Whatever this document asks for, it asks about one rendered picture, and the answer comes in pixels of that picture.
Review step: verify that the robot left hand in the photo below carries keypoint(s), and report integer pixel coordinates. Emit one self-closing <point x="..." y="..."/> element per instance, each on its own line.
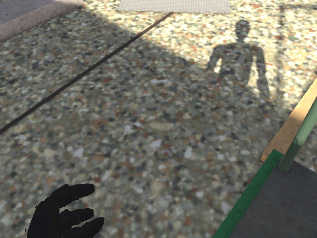
<point x="47" y="222"/>

